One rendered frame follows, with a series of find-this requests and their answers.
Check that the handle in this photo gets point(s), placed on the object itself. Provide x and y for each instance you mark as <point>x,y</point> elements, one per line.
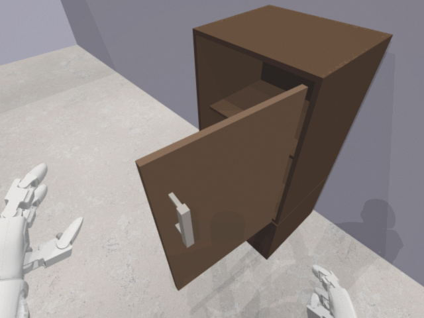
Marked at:
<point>184,226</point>

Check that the left robot hand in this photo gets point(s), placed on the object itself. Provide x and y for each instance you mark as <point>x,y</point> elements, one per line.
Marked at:
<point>22,200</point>

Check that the right robot hand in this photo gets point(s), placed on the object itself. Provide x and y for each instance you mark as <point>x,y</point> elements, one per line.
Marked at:
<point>337,302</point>

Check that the cupboard door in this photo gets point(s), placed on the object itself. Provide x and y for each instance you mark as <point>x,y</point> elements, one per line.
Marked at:
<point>229,175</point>

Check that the robot left forearm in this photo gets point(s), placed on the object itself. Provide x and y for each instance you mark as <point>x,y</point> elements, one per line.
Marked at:
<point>13,292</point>

